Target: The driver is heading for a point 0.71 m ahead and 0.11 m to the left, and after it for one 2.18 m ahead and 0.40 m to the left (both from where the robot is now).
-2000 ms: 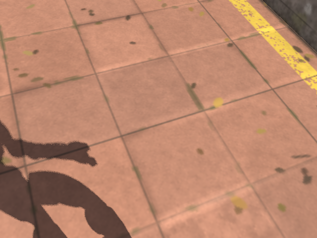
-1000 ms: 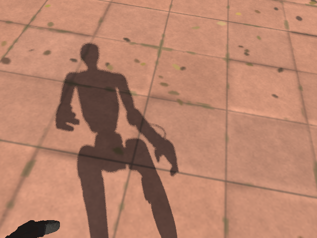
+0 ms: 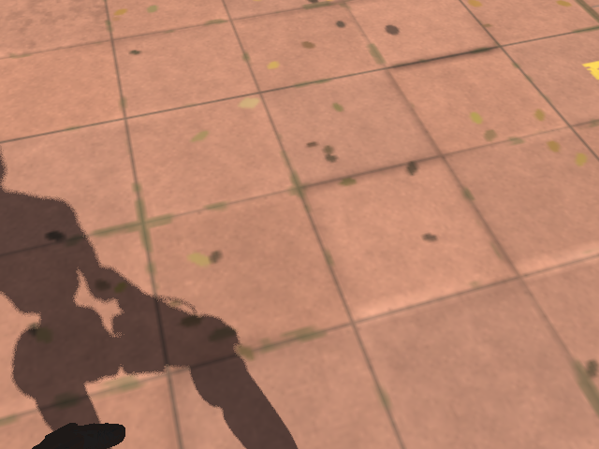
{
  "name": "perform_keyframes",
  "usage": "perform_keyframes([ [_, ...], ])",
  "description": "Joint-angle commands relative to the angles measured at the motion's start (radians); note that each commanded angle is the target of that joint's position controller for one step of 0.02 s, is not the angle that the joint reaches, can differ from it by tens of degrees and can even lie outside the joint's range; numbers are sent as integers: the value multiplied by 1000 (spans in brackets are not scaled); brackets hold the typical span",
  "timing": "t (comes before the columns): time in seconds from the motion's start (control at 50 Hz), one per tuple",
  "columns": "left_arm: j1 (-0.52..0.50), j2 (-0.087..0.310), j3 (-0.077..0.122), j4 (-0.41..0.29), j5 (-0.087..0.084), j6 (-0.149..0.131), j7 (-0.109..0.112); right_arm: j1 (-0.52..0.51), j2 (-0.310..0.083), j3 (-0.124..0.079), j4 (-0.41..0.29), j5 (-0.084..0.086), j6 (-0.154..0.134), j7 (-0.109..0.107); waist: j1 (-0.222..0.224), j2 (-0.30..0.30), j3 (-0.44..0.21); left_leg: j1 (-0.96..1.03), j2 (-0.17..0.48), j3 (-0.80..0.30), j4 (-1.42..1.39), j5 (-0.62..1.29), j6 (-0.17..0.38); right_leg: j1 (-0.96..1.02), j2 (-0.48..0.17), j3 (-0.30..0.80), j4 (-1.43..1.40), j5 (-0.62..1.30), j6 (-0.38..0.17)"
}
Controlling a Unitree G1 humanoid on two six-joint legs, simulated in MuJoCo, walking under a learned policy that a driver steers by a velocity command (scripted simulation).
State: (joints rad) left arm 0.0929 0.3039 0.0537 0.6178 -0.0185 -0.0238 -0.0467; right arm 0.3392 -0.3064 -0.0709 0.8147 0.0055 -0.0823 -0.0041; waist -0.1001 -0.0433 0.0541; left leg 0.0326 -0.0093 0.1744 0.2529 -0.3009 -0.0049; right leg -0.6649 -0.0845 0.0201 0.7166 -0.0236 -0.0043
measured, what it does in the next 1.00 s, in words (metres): walks ahead, turning left: right foot, then left foot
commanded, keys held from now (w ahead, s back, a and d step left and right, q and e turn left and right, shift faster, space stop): e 0.04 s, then no key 0.02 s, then q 0.66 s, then w+q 0.24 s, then w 0.04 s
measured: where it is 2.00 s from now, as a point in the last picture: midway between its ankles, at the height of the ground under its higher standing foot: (213, 384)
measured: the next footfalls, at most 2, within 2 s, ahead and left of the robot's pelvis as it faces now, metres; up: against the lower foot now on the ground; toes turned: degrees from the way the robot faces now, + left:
right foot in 0.10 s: +0.23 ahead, -0.12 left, +0.00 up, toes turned -4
left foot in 0.62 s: +0.20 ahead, +0.11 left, +0.00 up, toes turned +11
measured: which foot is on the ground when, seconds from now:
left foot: down 0.00-0.10, up 0.12-0.60, down 0.62-1.00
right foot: up 0.00-0.08, down 0.10-0.62, up 0.64-1.00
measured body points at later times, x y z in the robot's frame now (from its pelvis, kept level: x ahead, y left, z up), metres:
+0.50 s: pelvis +0.16 -0.03 +0.00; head +0.19 -0.02 +0.45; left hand +0.29 +0.25 -0.10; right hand +0.29 -0.30 -0.11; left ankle +0.18 +0.12 -0.70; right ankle +0.19 -0.12 -0.74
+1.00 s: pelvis +0.22 +0.02 +0.01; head +0.24 +0.04 +0.46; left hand +0.31 +0.34 -0.09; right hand +0.42 -0.23 -0.09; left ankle +0.16 +0.11 -0.74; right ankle +0.33 -0.11 -0.72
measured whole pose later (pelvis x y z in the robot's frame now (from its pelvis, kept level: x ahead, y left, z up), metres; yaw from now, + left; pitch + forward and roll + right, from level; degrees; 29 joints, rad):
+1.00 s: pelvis +0.22 +0.02 +0.01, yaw +21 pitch +2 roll -1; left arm 0.07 0.31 0.08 0.78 -0.02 -0.06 -0.02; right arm 0.27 -0.30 -0.07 0.71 0.02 -0.01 -0.02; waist -0.04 -0.01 0.01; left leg -0.19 -0.06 -0.16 0.41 -0.26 0.05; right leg -0.41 0.01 0.07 0.58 -0.25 0.04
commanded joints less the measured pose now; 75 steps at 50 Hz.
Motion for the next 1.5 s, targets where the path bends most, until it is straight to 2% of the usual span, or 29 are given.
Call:
perform_keyframes([
  [0.02,-56,57,16,-96,7,-15,-19,-70,-191,-44,-63,16,1,-13,52,115,0,-32,256,-47,31,717,118,100,46,-64,-84,-11,-34],
  [0.08,184,141,66,-46,16,-9,-9,-66,-194,-43,-62,37,14,-22,196,103,-153,-100,210,-12,392,897,62,482,143,-86,-199,39,-115],
  [0.1,279,203,81,-31,21,0,16,-32,-144,-20,-74,5,8,-17,233,-19,-236,-311,148,-4,673,512,12,750,15,72,-197,383,-169],
  [0.12,219,262,61,-65,46,1,38,113,-25,23,-82,-49,-1,6,100,-261,-389,-606,20,-90,1040,-444,-47,1031,-285,443,-93,950,-341],
  [0.14,251,200,44,-79,47,1,29,159,-122,17,-24,-9,-4,19,180,-118,-624,-588,14,-297,1158,-447,-54,1055,-388,577,-177,823,-455],
  [0.16,225,166,39,-50,40,3,18,33,-171,-2,-43,40,7,21,193,-44,-482,-654,55,-271,1143,-359,-52,925,-312,454,-251,599,-411],
  [0.18,151,127,27,-34,20,-4,16,-51,-152,3,-68,39,19,10,165,6,-316,-694,97,-244,1047,-284,-49,776,-244,338,-291,430,-338],
  [0.22,55,66,4,-16,30,-14,18,-40,-123,6,-41,19,60,-15,94,-4,-191,-537,132,-254,920,-188,-67,492,-176,194,-370,350,-270],
  [0.3,-23,65,9,28,62,-44,28,21,-71,9,-15,-1,88,-39,42,-38,-168,-368,113,-237,722,-60,-92,348,-145,31,-435,396,-257],
  [0.44,13,118,35,86,36,8,73,-143,-91,-6,-99,8,118,-29,114,-42,-90,-503,126,-209,620,-33,-70,468,-217,47,-508,-59,-264],
  [0.6,13,145,54,120,-5,51,82,-103,-81,-20,-119,9,114,17,71,-51,-132,-308,40,-106,220,111,13,569,-204,-69,-276,154,-153],
  [0.62,59,117,50,137,-2,49,79,-86,-140,-39,-120,4,113,10,77,36,-130,-213,74,-197,121,318,58,493,-140,-130,-154,32,-72],
  [0.64,47,63,34,97,47,38,70,-66,-273,-71,-136,-1,115,-11,111,326,-149,-39,305,-512,144,761,178,219,1,-220,113,-341,31],
  [0.66,-61,76,36,63,49,33,74,-51,-259,-64,-154,-29,103,-5,38,326,-157,-30,414,-655,121,845,354,41,109,-96,320,-652,72],
  [0.68,-81,104,45,64,32,32,71,-53,-227,-56,-154,-34,85,1,33,201,-174,-25,371,-593,118,820,354,11,89,1,426,-633,64],
  [0.72,-42,102,50,90,19,37,80,-139,-186,-50,-162,-2,67,-5,83,134,-156,-20,278,-485,139,740,258,-24,61,40,414,-492,57],
  [0.76,-27,108,55,96,22,30,76,-133,-154,-39,-160,22,73,-17,96,157,-177,-41,236,-481,92,484,238,14,61,32,363,-379,64],
  [0.84,-106,88,49,78,5,-1,54,-98,-162,-42,-163,14,67,-29,58,183,-98,-64,205,-553,-23,-46,237,15,77,41,99,-260,62],
  [0.96,-131,87,43,72,-1,-59,26,-79,-193,-50,-162,13,58,-22,41,200,-61,-181,179,-596,-6,-90,235,190,107,38,-145,-237,51],
  [1.06,24,91,47,130,5,-89,21,-77,-110,-17,-152,5,56,-13,121,175,-84,-317,120,-584,112,-121,171,510,91,3,-289,-143,-4],
  [1.08,123,121,55,151,13,-93,28,-89,-61,-1,-158,0,51,-12,165,126,-114,-409,75,-532,245,-153,131,643,-2,97,-307,-202,-42],
  [1.1,207,208,71,171,27,-90,34,-71,1,17,-188,4,39,-12,162,-85,-135,-615,-54,-368,512,-207,67,797,-165,383,-410,-432,-144],
  [1.12,282,246,86,199,26,-87,23,-102,-66,4,-222,26,26,-20,192,-214,-97,-802,-62,-329,745,-326,40,803,-311,705,-520,-659,-271],
  [1.14,244,178,65,191,13,-92,21,-105,-134,-16,-208,34,18,-20,179,-125,-14,-871,-11,-369,849,-263,45,757,-301,672,-527,-707,-275],
  [1.22,178,91,28,176,14,-80,31,-162,-90,-11,-206,-3,-2,1,141,-72,20,-824,91,-271,794,-3,30,644,-155,376,-557,-359,-203],
  [1.32,231,134,37,193,-4,-61,51,-290,-2,22,-257,-4,-22,15,169,-58,8,-657,53,-190,455,165,-36,546,-74,207,-563,-41,-201],
  [1.4,305,151,41,209,-15,-45,56,-350,-28,14,-274,14,-30,32,180,-68,-4,-506,12,-195,300,272,-44,523,-102,229,-523,-12,-184],
  [1.46,293,163,46,207,-18,-37,61,-285,-79,-9,-262,19,-34,29,109,-77,-28,-353,12,-213,220,252,1,534,-124,258,-439,45,-143],
  [1.5,281,112,28,187,2,-40,57,-55,-154,-46,-214,4,-33,8,-14,-34,-185,15,89,-265,214,212,72,410,-28,193,-122,96,-84],
])
Velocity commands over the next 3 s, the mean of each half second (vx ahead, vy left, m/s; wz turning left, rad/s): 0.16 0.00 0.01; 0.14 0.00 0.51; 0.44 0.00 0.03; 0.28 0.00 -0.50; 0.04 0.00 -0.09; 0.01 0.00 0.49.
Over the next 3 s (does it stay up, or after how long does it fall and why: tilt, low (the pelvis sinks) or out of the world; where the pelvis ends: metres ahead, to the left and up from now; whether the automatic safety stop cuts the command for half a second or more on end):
stays up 0.68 0.22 0.00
